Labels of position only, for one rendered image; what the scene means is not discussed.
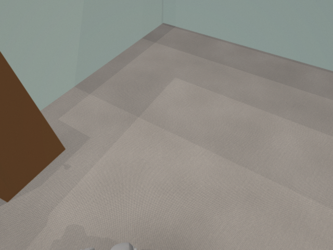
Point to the cabinet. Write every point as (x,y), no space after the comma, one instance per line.
(27,142)

